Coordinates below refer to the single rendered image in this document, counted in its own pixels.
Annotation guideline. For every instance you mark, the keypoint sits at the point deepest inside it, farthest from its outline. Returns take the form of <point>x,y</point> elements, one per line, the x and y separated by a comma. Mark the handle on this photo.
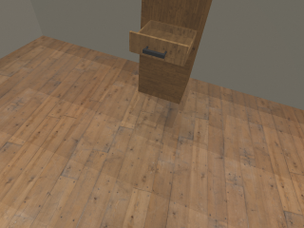
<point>153,53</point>

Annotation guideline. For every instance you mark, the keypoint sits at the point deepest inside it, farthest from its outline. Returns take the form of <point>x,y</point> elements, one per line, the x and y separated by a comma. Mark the cabinet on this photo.
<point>161,79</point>

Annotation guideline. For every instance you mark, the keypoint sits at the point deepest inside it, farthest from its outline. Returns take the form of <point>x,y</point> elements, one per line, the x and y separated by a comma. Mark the drawer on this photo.
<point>177,42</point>

